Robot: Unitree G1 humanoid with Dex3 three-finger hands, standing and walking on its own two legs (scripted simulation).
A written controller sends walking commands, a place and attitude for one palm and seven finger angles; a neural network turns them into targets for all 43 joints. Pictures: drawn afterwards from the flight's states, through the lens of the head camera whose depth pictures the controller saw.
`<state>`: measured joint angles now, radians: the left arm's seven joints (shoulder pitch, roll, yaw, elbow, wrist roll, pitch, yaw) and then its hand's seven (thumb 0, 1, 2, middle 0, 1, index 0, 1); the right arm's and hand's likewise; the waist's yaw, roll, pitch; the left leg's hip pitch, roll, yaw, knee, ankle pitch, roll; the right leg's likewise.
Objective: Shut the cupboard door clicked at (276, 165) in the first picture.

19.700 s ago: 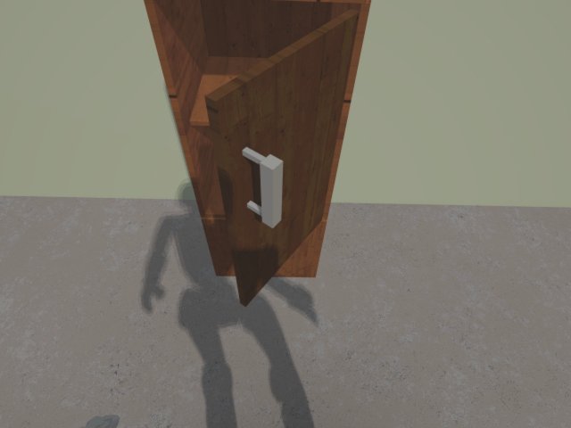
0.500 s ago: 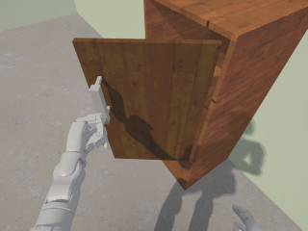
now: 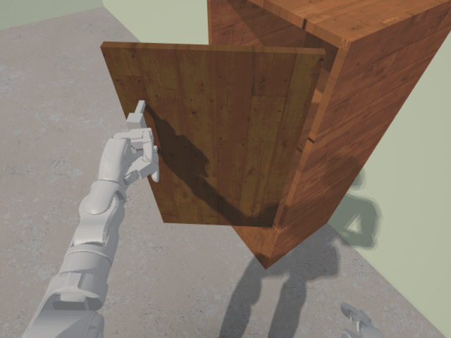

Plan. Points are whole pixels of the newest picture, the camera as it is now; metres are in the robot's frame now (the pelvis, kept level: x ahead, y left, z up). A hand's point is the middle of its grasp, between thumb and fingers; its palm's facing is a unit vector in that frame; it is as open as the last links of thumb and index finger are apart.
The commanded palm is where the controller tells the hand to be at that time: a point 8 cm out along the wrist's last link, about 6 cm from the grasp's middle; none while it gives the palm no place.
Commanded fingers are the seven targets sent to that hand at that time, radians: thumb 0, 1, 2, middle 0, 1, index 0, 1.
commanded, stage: push the door shut along its arc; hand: left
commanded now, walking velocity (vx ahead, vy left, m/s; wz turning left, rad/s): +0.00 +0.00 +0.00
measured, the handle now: (146, 137) +0.47 +0.17 +0.09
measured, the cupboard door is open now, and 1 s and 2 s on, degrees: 52 32 21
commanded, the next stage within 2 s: pull the fist back off the door in 1.54 s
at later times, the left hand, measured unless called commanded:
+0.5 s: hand (162, 143) +0.45 +0.13 +0.09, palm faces -0.21 -0.98 -0.02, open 3.1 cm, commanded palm +0.44 +0.18 +0.09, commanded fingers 0.00 0.90 0.90 -1.30 -1.50 -1.30 -1.50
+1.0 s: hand (192, 121) +0.51 +0.08 +0.10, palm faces -0.36 -0.93 +0.00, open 3.1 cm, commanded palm +0.51 +0.14 +0.09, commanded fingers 0.00 0.90 0.90 -1.30 -1.50 -1.30 -1.50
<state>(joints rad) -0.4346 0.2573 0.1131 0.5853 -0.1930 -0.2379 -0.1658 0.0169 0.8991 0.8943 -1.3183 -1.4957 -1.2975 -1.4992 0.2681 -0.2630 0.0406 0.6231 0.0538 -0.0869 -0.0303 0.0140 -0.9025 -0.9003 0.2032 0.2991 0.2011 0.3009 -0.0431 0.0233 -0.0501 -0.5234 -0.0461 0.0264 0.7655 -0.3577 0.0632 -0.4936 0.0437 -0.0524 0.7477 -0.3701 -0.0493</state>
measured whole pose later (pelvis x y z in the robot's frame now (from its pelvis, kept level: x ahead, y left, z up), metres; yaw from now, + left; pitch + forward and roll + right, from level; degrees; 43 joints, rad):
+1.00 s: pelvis +0.01 +0.01 -0.02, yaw -1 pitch +17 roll -2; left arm -1.03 0.37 0.17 1.20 -0.16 -0.29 -0.37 0.02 0.90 0.90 -1.30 -1.50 -1.30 -1.50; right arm 0.39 -0.30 0.03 0.68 0.03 -0.05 -0.01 0.01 -0.90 -0.90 0.20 0.30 0.20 0.30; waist -0.17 0.04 -0.08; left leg -0.79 -0.04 0.03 0.90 -0.41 0.08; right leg -0.75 0.05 -0.05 0.86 -0.40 -0.04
